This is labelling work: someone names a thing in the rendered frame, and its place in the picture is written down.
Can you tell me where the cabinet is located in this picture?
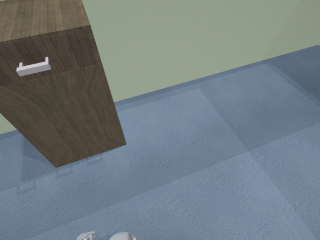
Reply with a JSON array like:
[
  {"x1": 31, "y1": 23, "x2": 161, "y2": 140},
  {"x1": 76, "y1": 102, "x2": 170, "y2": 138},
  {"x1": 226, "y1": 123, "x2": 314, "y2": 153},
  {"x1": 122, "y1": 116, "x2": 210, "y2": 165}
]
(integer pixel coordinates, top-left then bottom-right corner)
[{"x1": 0, "y1": 0, "x2": 126, "y2": 168}]

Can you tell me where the drawer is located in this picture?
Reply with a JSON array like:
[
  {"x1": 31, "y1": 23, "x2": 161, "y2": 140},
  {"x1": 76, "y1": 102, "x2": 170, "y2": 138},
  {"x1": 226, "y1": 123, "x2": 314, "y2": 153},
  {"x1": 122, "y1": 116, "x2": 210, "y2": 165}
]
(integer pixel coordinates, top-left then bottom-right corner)
[{"x1": 0, "y1": 29, "x2": 96, "y2": 87}]

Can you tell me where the handle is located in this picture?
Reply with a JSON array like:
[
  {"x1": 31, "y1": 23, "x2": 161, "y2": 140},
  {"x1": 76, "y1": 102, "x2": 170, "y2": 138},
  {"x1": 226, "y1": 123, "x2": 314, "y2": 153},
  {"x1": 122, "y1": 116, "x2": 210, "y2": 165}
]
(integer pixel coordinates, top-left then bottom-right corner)
[{"x1": 16, "y1": 57, "x2": 51, "y2": 77}]

